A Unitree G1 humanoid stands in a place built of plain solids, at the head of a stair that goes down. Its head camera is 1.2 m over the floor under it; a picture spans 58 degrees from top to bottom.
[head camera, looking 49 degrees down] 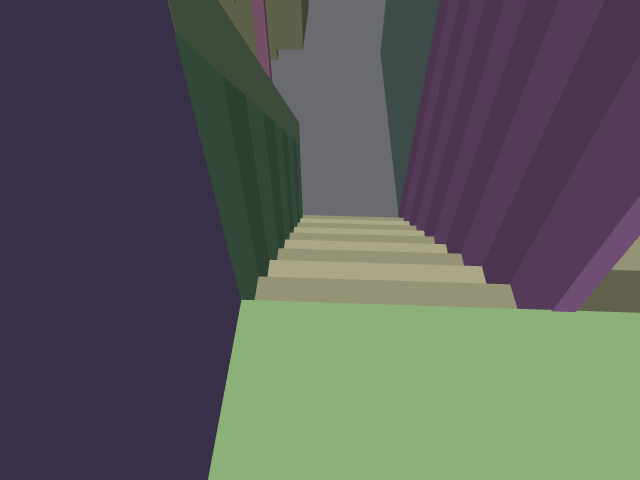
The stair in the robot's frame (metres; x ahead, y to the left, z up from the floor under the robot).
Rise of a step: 0.21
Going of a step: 0.25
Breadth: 1.00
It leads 2 degrees to the right of straight ahead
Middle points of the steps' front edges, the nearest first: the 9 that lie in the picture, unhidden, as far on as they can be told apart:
0.77 -0.24 0.00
1.02 -0.25 -0.21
1.27 -0.26 -0.42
1.52 -0.27 -0.63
1.77 -0.28 -0.85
2.02 -0.29 -1.06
2.27 -0.30 -1.27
2.52 -0.31 -1.48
2.77 -0.32 -1.69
